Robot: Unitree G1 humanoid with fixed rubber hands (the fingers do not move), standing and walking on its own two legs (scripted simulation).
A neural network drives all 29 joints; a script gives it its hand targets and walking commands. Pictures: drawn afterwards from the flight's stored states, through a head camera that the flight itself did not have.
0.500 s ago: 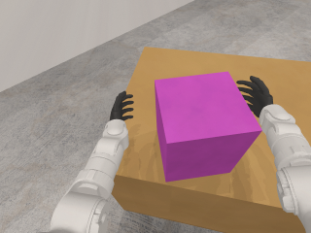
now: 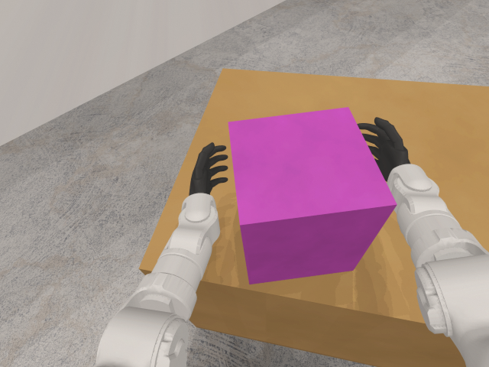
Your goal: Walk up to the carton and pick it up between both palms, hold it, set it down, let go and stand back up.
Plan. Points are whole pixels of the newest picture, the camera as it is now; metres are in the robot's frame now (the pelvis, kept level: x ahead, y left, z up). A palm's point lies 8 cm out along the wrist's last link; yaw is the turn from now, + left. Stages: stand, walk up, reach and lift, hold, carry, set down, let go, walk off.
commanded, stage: reach and lift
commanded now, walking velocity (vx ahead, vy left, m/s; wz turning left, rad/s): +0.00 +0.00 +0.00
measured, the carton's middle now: (295, 202) +0.42 +0.01 -0.01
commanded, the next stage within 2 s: none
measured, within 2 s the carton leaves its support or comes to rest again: neither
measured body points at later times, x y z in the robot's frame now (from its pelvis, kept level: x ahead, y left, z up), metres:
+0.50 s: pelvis +0.00 +0.00 +0.00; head +0.06 -0.01 +0.44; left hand +0.38 +0.18 +0.05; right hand +0.48 -0.12 +0.06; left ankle -0.04 +0.14 -0.74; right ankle +0.01 -0.11 -0.74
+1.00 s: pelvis +0.00 +0.00 +0.00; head +0.07 -0.02 +0.44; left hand +0.39 +0.18 +0.05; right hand +0.48 -0.11 +0.06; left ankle -0.04 +0.14 -0.74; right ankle +0.01 -0.11 -0.74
